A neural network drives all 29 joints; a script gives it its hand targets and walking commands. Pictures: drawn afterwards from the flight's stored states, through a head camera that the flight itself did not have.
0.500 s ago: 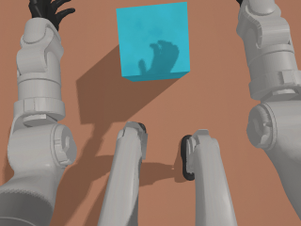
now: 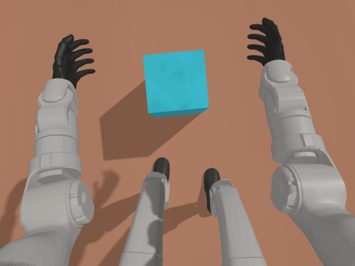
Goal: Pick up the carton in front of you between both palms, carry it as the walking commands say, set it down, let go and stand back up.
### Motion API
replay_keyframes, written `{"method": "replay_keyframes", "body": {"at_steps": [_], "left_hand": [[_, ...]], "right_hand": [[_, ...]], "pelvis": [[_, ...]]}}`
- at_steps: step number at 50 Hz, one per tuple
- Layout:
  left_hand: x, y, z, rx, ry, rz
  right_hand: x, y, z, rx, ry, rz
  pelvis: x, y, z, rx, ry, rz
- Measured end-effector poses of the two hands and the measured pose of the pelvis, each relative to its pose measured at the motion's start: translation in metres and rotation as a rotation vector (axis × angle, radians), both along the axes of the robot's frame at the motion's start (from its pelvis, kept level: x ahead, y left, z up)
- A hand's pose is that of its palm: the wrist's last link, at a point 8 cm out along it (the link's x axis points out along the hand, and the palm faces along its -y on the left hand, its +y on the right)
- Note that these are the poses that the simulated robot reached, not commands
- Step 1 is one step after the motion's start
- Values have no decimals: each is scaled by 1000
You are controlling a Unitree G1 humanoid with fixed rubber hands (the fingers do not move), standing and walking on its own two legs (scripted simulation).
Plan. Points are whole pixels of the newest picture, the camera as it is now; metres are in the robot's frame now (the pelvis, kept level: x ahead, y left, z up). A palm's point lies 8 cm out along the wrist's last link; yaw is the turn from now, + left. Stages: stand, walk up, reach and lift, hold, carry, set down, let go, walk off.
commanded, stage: let go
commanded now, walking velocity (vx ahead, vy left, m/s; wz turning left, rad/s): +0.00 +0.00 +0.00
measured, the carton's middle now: (176, 88) +0.52 +0.07 -0.55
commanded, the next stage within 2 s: stand in 1.20 s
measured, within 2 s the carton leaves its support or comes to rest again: neither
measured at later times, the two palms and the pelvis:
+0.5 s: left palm (34, 187) +0.25 +0.25 +0.01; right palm (332, 163) +0.31 -0.18 +0.00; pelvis +0.04 +0.01 +0.09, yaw +2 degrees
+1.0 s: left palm (59, 192) +0.26 +0.20 +0.04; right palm out of the picture +0.27 -0.25 +0.04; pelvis +0.10 -0.03 +0.10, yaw +3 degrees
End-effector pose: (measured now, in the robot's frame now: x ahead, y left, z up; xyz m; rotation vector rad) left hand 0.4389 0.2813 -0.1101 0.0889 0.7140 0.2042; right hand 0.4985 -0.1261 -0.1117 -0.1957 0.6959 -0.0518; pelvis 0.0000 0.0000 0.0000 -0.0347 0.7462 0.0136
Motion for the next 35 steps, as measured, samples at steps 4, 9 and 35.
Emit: {"method": "replay_keyframes", "body": {"at_steps": [4,9,35], "left_hand": [[-31,2,16,23,53,-62],[-59,7,51,46,26,-100],[-224,-65,144,16,101,-107]], "right_hand": [[-37,-5,20,-26,18,-14],[-71,-7,44,-16,19,-1],[-230,-108,133,22,80,2]], "pelvis": [[9,7,21,-6,-56,4],[15,15,41,-3,-145,8],[67,-18,102,65,-694,27]]}}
